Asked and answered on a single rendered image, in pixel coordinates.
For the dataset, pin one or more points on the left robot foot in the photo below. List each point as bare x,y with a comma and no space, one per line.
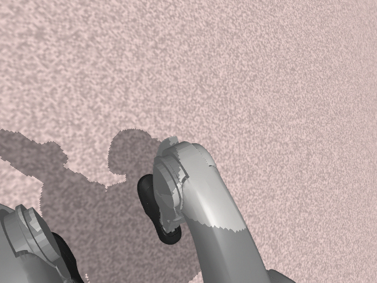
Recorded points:
68,258

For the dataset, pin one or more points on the right robot foot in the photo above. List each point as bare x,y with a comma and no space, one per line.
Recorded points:
146,195

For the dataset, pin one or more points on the right robot hand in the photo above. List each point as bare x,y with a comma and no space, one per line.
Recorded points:
277,277

